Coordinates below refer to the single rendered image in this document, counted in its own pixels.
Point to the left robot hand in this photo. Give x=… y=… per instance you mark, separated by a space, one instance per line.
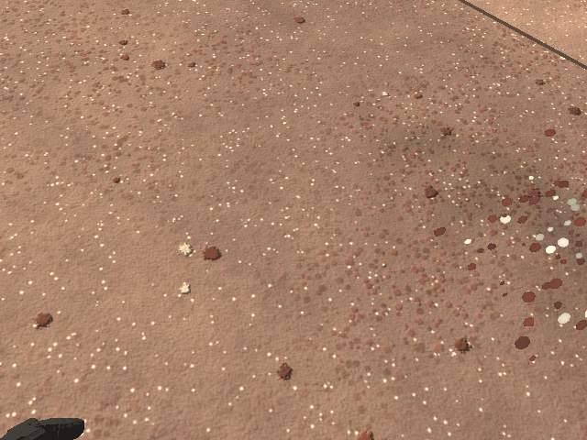
x=50 y=429

